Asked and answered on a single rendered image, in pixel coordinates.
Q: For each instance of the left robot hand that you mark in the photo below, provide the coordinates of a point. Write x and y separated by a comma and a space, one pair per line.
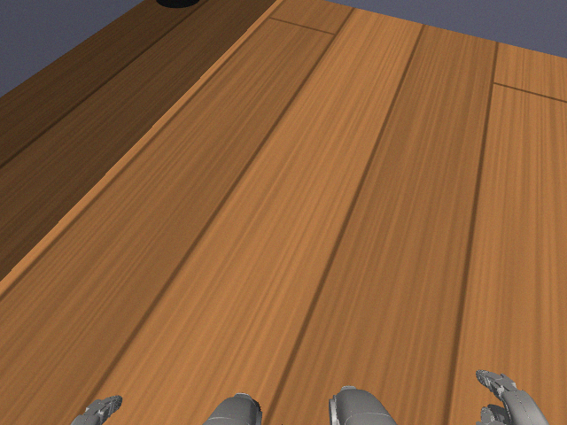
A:
98, 411

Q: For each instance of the right robot hand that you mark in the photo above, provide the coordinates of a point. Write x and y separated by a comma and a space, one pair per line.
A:
519, 407

